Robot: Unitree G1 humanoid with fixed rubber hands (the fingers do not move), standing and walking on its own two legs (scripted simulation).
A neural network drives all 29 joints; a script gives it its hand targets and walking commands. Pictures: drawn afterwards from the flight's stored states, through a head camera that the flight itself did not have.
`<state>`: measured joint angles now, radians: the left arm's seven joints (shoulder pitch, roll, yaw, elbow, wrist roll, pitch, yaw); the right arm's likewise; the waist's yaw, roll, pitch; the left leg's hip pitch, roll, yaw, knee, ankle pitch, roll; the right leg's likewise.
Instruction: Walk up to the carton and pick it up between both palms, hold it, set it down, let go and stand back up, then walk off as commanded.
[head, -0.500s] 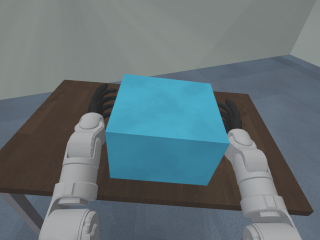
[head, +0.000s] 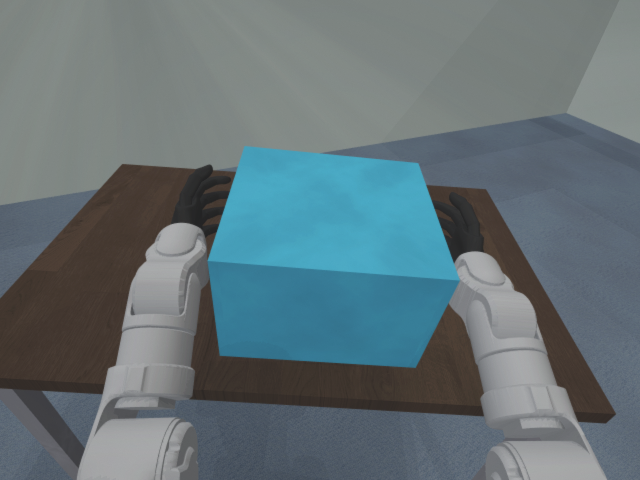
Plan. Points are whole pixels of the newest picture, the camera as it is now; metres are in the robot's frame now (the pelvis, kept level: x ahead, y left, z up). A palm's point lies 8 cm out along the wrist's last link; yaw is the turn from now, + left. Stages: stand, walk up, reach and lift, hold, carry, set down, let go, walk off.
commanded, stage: hold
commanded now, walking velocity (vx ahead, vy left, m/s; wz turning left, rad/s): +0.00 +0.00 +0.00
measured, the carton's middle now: (326, 252) +0.40 +0.00 +0.15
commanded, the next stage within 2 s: none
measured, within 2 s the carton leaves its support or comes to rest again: neither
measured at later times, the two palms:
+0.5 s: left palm (189, 223) +0.38 +0.17 +0.20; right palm (467, 251) +0.36 -0.17 +0.18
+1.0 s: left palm (186, 223) +0.38 +0.17 +0.20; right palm (464, 250) +0.37 -0.16 +0.18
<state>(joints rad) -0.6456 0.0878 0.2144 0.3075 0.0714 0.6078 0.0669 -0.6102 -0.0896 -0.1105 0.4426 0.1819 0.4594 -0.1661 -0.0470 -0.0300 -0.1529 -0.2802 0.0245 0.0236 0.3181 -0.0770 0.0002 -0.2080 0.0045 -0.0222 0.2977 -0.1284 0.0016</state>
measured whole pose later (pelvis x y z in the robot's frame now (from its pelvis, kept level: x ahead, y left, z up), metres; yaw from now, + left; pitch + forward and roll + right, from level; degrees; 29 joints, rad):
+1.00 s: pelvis +0.00 +0.00 +0.00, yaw +0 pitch +2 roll -1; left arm -0.65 0.09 0.23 0.26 0.10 0.65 0.04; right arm -0.61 -0.09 -0.11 0.42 0.19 0.48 -0.17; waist -0.05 -0.03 -0.15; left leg -0.27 0.02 0.02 0.31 -0.08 0.00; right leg -0.20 0.00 -0.02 0.30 -0.13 0.00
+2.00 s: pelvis +0.00 +0.00 +0.00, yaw +0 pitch +1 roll -1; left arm -0.64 0.08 0.23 0.25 0.11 0.66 0.04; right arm -0.61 -0.09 -0.11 0.41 0.19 0.48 -0.17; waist -0.05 -0.03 -0.15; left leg -0.26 0.02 0.02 0.31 -0.08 0.00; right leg -0.19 0.00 -0.02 0.30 -0.13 0.00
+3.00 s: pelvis +0.00 +0.00 +0.00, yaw +0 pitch +1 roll -1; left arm -0.64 0.08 0.23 0.25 0.11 0.67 0.03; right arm -0.61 -0.08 -0.11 0.42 0.19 0.47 -0.17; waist -0.04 -0.03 -0.15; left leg -0.25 0.02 0.02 0.31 -0.08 0.00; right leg -0.18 0.00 -0.02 0.30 -0.13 0.00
